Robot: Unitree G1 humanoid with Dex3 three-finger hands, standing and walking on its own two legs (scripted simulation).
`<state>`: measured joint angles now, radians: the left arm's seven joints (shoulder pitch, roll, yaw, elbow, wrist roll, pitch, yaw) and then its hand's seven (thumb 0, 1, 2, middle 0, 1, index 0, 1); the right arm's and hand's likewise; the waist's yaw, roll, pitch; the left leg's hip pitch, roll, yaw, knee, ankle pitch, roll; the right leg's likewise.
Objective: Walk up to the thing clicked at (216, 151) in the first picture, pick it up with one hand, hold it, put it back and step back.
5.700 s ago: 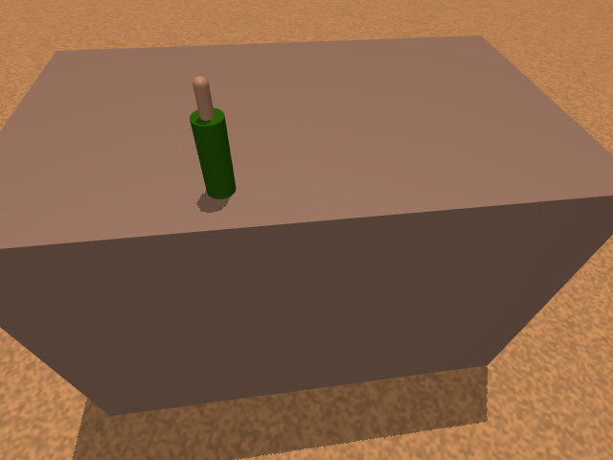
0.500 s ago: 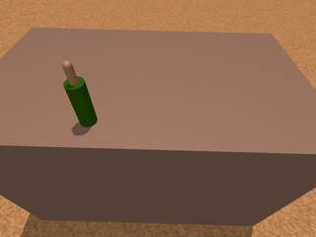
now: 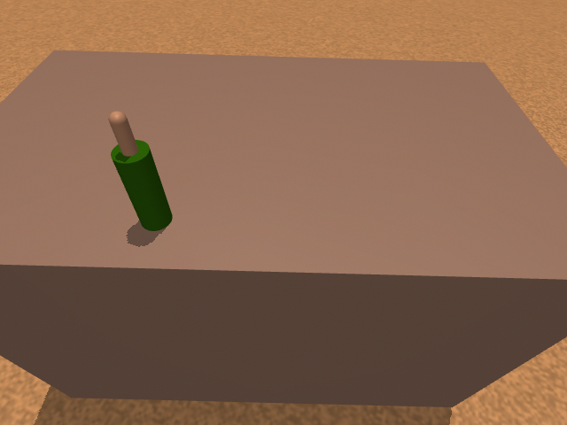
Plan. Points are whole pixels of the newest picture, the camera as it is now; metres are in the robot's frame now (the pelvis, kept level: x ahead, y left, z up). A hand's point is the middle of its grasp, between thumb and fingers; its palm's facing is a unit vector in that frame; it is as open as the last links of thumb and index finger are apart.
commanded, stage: stand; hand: left
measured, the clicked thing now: (139, 174) +0.44 +0.22 +0.12
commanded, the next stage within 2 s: rise first in 0.08 s
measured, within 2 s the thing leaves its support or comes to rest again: neither
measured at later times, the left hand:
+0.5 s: hand (112, 408) +0.18 +0.25 -0.10, palm faces +0.19 -0.92 -0.33, open 12.6 cm
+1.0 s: hand (64, 362) +0.20 +0.27 +0.04, palm faces +0.30 -0.87 -0.39, open 17.5 cm
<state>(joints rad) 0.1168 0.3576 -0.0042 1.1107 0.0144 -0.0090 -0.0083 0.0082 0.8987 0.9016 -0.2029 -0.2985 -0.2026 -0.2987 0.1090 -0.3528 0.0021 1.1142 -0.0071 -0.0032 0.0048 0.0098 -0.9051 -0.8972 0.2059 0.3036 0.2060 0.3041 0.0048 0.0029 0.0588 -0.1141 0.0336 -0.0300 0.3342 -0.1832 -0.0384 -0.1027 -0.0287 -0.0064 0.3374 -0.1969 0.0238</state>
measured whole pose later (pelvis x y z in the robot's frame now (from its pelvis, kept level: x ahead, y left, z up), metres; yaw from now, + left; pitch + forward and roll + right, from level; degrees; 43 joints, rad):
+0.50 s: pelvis -0.01 +0.01 -0.01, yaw -1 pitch +2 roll +0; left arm 0.13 0.29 0.13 0.70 -0.04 -0.08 0.06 0.01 0.29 0.34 -0.08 -0.10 -0.08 -0.09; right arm 0.09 -0.27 -0.11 0.81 0.05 -0.08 -0.07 0.01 -0.31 -0.34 0.07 0.08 0.07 0.08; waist 0.02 0.01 0.01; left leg -0.24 0.03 -0.02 0.43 -0.22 -0.03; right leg -0.24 -0.03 0.01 0.43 -0.22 0.03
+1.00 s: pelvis +0.01 +0.01 -0.01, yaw +0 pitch -2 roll +0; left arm 0.43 0.31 0.23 -0.01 -0.05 -0.12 0.05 -0.01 -0.52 0.02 -0.05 -0.04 -0.04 -0.05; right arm 0.26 -0.23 -0.13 0.58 0.02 -0.07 -0.05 0.00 0.51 -0.01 0.06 0.05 0.06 0.05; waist 0.05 0.05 0.02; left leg -0.13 0.02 -0.02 0.42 -0.25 -0.03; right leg -0.12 -0.04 0.01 0.41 -0.26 0.03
